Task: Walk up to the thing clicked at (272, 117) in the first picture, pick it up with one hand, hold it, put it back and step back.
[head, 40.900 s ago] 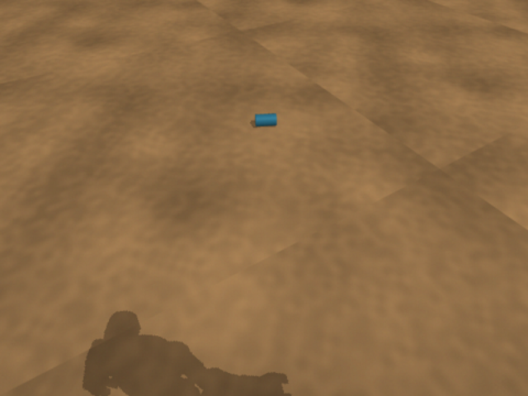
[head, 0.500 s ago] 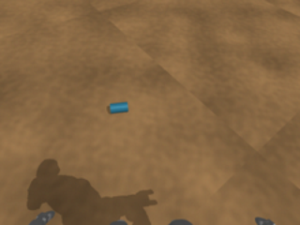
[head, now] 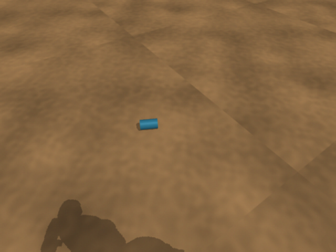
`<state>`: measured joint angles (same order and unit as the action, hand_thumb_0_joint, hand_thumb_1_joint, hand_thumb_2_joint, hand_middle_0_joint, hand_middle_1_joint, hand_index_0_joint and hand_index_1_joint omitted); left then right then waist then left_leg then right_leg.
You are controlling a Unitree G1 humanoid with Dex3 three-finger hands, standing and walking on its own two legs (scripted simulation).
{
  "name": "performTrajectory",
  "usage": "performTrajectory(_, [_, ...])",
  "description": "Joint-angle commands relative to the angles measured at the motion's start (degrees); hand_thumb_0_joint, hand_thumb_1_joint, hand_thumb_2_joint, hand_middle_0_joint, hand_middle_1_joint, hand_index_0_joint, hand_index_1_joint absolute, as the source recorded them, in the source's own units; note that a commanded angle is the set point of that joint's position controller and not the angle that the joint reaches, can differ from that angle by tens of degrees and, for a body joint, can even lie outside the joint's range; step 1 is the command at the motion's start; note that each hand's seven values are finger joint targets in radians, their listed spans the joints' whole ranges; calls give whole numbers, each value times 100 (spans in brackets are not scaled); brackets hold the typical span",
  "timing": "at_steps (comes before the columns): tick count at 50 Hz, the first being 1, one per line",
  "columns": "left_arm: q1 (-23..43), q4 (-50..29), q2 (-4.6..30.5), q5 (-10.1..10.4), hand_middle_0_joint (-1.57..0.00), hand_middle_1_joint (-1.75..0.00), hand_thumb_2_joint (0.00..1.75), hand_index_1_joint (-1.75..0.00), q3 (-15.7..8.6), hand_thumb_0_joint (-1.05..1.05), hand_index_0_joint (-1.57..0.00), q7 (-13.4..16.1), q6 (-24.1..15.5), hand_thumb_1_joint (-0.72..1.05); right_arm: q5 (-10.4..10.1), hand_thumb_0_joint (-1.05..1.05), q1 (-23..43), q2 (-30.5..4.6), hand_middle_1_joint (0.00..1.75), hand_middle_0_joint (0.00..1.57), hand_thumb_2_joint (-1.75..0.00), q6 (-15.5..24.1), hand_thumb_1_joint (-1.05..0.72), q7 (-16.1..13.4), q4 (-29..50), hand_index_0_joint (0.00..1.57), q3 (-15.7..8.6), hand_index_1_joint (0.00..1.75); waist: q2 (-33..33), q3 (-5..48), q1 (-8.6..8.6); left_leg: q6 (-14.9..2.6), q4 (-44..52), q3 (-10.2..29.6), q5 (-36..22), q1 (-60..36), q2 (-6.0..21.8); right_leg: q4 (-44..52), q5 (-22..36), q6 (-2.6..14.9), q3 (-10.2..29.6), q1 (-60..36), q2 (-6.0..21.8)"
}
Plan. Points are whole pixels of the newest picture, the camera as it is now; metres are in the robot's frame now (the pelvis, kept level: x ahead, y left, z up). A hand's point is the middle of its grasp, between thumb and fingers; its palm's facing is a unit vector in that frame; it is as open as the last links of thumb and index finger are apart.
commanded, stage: step back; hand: left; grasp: from above
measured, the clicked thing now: (148, 124) +1.15 +0.23 -0.72
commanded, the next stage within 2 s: stand in 0.80 s
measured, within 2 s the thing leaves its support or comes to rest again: neither
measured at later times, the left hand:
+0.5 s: hand out of the picture +0.11 +0.24 -0.13, palm faces +0.03 -0.93 -0.37, open 7.4 cm
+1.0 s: hand out of the picture +0.15 +0.26 -0.14, palm faces -0.03 -0.94 -0.33, open 7.4 cm
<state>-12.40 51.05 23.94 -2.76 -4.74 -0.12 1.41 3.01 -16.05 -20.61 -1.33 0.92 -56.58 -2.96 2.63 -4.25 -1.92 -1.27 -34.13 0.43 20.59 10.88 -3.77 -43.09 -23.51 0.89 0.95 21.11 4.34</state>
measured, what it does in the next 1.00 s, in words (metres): steps on the spot: right foot, then left foot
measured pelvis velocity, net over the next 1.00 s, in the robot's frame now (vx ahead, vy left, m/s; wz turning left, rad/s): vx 0.08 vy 0.01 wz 0.00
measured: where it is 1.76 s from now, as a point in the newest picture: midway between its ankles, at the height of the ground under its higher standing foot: outside the picture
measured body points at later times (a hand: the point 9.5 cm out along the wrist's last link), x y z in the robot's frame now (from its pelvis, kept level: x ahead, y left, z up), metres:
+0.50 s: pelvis +0.04 -0.02 +0.01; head +0.06 -0.03 +0.46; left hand +0.11 +0.29 -0.10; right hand +0.12 -0.34 -0.12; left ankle +0.06 +0.12 -0.69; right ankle +0.07 -0.13 -0.72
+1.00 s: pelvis +0.08 +0.01 +0.02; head +0.09 +0.01 +0.47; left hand +0.15 +0.31 -0.12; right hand +0.20 -0.28 -0.11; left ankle +0.11 +0.13 -0.72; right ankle +0.06 -0.13 -0.72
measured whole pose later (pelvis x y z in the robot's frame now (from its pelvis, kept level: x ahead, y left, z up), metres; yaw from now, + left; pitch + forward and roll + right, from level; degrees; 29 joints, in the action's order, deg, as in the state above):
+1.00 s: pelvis +0.08 +0.01 +0.02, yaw +0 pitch -3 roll +0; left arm -6.8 62.3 20.4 -0.5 0.7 -0.7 -0.7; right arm 0.6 -3.0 -19.4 1.2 0.6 -61.3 -0.1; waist 0.0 -3.6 -0.8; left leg 0.1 -27.3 -1.7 11.7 12.9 1.4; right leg -26.0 -15.7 -1.8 -0.4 7.5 1.9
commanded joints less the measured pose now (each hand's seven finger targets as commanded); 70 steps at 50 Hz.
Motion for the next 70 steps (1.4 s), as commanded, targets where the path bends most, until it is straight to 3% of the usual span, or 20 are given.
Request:
performTrajectory(1, [796,-445,1353,89,-20,-30,90,-30,-292,0,-20,24,-235,90,-40,0,554,-2037,30,20,-90,350,-90,-76,613,20,-516,30,-860,-730,288,-1272,2542,3410,2927,790,2308,-1013,-492,37,383,1190,-15])
performTrajectory(4, [348,-180,1014,148,-20,-30,90,-30,-215,0,-20,-64,-278,90,-32,0,426,-1429,30,20,-90,454,-90,-115,552,20,-360,30,-912,-362,171,-572,2032,1761,530,-61,1419,-586,279,21,86,1101,-146])
performTrajectory(9, [478,-115,897,125,-20,-30,90,-30,-179,0,-20,-114,-323,90,-54,0,308,-1555,30,20,-90,371,-90,-68,544,20,-428,30,-1378,-91,341,-812,1849,1356,901,246,1435,418,170,-46,-203,111,-271])
performTrajectory(13, [-156,270,850,89,-20,-30,90,-30,-219,0,-20,-16,-445,90,-155,0,409,-1255,30,20,-90,254,-90,-57,625,20,-293,30,-779,237,-36,-526,499,795,-55,905,1128,1825,904,50,-466,-1633,-640])
performTrajectory(14, [-402,334,972,53,-20,-30,90,-30,-280,0,-20,31,-499,90,-189,0,235,-943,30,20,-90,260,-90,-67,640,20,-190,30,-209,460,-127,-368,-299,634,10,1289,909,1987,886,101,195,-2225,-224])
performTrajectory(15, [-587,326,1366,-20,-20,-30,90,-30,-385,0,-20,72,-551,90,-222,0,219,-695,30,20,-90,289,-90,-63,754,20,-109,30,827,567,-167,-109,-1538,247,693,2178,151,2512,482,540,2097,-2650,906])
performTrajectory(16, [-401,221,1623,37,-20,-30,90,-30,-428,0,-20,66,-542,90,-160,0,225,-988,30,20,-90,246,-90,-126,702,20,-197,30,616,420,-184,-42,-2144,381,1402,2363,176,2914,-771,1058,3047,-2082,1774])
performTrajectory(18, [33,35,1558,69,-20,-30,90,-30,-407,0,-20,43,-542,90,-129,0,200,-1404,30,20,-90,270,-90,-156,565,20,-334,30,288,-233,-49,-11,-2479,722,1222,2276,497,3003,-931,1499,3069,-1185,1923])
performTrajectory(22, [301,26,1219,122,-20,-30,90,-30,-266,0,-20,76,-602,90,-150,0,-34,-1113,30,20,-90,290,-90,-87,338,20,-267,30,209,104,111,91,-1781,617,438,1441,579,2465,1066,968,1234,-826,1095])
performTrajectory(28, [598,-71,1138,202,-20,-30,90,-30,-109,0,-20,96,-429,90,-141,0,198,-935,30,20,-90,278,-90,-138,215,20,-226,30,668,441,216,150,150,-306,-717,225,417,1431,3056,681,280,-467,755])
performTrajectory(30, [551,-68,1040,225,-20,-30,90,-30,-57,0,-20,106,-334,90,-131,0,204,-1000,30,20,-90,287,-90,-192,129,20,-251,30,399,526,253,28,614,-179,-1667,-135,445,941,2957,413,174,-396,527])
performTrajectory(31, [458,-101,904,243,-20,-30,90,-30,-18,0,-20,107,-309,90,-106,0,229,-1242,30,20,-90,309,-90,-220,146,20,-300,30,-8,736,208,-158,616,336,-2370,-353,913,665,2630,267,100,-265,348])
performTrajectory(33, [369,69,842,351,-20,-30,90,-30,-7,0,-20,133,-186,90,-162,0,824,-1737,30,20,-90,310,-90,-219,289,20,-303,30,-1070,753,53,-969,1221,1707,-1572,764,2080,151,32,44,-203,-788,-335])
performTrajectory(34, [312,208,879,299,-20,-30,90,-30,-4,0,-20,136,-165,90,-144,0,1143,-1711,30,20,-90,298,-90,-205,275,20,-305,30,-1093,571,-2,-1049,1342,1752,-1125,1110,2133,152,-302,53,-170,-1108,-306])
performTrajectory(37, [75,386,917,231,-20,-30,90,-30,12,0,-20,107,-248,90,-162,0,1359,-1382,30,20,-90,290,-90,-210,264,20,-166,30,-1014,734,-116,-476,793,921,-1650,697,1544,1049,1100,140,84,-1111,-84])
performTrajectory(40, [301,577,859,241,-20,-30,90,-30,136,0,-20,72,-324,90,-282,0,1029,-1121,30,20,-90,320,-90,-154,52,20,-79,30,-852,1164,152,-125,670,558,-1724,172,1075,1573,1795,242,540,-1319,356])
performTrajectory(45, [659,740,836,269,-20,-30,90,-30,259,0,-20,45,-364,90,-254,0,1366,-1162,30,20,-90,379,-90,-113,-145,20,-27,30,-530,897,182,-125,988,595,-2476,-455,1247,1918,2060,38,314,-1140,193])
performTrajectory(55, [845,972,832,252,-20,-30,90,-30,304,0,-20,56,-414,90,-263,0,1528,-1110,30,20,-90,346,-90,-77,-403,20,-3,30,-269,723,219,6,1459,390,-2309,-651,1168,2559,2183,-24,341,-1415,336])
performTrajectory(59, [886,1035,865,229,-20,-30,90,-30,286,0,-20,48,-385,90,-255,0,1562,-1093,30,20,-90,315,-90,-56,-468,20,-4,30,-272,396,207,66,1794,406,-1181,-318,1091,2816,1155,-26,374,-1272,314])
performTrajectory(70, [850,1039,897,213,-20,-30,90,-30,275,0,-20,21,-379,90,-231,0,1353,-1103,30,20,-90,312,-90,-25,-593,20,4,30,-332,304,254,102,1946,481,-613,-186,1080,2977,496,-7,413,-1027,290])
